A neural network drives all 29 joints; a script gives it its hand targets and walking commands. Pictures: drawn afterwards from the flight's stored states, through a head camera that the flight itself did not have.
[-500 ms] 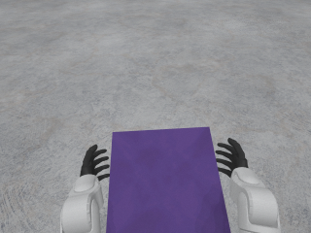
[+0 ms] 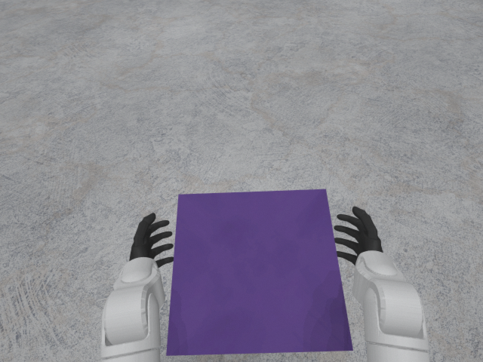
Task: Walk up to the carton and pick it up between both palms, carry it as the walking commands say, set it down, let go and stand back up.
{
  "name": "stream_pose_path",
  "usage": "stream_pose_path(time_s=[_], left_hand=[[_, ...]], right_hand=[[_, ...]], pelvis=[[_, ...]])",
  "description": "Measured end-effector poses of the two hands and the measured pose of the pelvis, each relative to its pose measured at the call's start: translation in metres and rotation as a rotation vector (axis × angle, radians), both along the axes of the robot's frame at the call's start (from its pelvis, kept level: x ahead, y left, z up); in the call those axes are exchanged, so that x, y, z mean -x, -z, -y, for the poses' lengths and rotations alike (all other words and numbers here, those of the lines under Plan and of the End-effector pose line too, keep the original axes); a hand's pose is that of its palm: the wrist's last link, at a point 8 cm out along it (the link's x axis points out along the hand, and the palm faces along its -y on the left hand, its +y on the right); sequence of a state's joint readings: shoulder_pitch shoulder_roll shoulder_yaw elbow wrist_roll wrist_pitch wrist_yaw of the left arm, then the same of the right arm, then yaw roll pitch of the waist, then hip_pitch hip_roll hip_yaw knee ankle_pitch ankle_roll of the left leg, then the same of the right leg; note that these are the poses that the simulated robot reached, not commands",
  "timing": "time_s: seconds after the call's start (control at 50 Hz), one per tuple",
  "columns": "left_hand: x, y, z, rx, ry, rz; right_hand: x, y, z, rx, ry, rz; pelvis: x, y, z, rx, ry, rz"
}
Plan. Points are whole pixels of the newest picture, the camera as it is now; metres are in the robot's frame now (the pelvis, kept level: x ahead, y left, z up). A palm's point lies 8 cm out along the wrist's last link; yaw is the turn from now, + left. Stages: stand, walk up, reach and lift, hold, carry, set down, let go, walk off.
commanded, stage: carry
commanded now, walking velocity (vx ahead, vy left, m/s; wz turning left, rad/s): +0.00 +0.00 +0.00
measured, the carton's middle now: (254, 270) +0.29 +0.00 -0.05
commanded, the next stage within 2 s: none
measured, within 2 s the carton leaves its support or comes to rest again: neither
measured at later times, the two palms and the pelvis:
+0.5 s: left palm (153, 251) +0.30 +0.16 +0.03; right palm (359, 244) +0.29 -0.18 +0.03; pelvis +0.03 +0.00 +0.00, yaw -1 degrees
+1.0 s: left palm (150, 260) +0.28 +0.17 +0.03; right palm (360, 254) +0.28 -0.18 +0.02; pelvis +0.01 +0.00 -0.01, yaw -1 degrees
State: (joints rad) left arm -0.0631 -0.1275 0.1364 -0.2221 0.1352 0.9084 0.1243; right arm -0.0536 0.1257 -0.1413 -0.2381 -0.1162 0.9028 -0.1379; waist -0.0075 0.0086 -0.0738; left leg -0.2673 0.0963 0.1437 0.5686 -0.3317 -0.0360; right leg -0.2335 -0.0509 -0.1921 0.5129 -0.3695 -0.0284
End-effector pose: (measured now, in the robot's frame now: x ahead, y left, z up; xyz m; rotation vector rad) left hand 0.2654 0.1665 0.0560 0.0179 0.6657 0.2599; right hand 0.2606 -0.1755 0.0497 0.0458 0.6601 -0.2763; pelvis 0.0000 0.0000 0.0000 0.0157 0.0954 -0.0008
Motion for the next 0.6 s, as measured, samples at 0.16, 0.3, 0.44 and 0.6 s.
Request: stream_pose_path(time_s=[0.16, 0.3, 0.44, 0.6], left_hand=[[-0.018, 0.020, -0.001, -0.016, 0.015, -0.040], [-0.028, 0.014, 0.001, -0.020, 0.027, 0.014], [-0.033, 0.027, 0.002, -0.036, 0.043, -0.012], [-0.037, 0.030, -0.003, -0.025, 0.057, 0.014]], right_hand=[[-0.021, 0.016, 0.000, 0.033, -0.037, -0.042], [-0.029, 0.011, 0.001, 0.040, -0.033, 0.012], [-0.033, 0.026, 0.003, 0.047, -0.052, -0.016], [-0.036, 0.027, -0.001, 0.059, -0.048, 0.010]], pelvis=[[-0.018, -0.003, 0.002, -0.016, 0.007, 0.002], [-0.027, -0.004, 0.000, -0.027, 0.018, -0.003], [-0.033, -0.002, 0.003, -0.018, 0.024, 0.003], [-0.032, 0.005, -0.004, -0.012, 0.024, 0.027]])
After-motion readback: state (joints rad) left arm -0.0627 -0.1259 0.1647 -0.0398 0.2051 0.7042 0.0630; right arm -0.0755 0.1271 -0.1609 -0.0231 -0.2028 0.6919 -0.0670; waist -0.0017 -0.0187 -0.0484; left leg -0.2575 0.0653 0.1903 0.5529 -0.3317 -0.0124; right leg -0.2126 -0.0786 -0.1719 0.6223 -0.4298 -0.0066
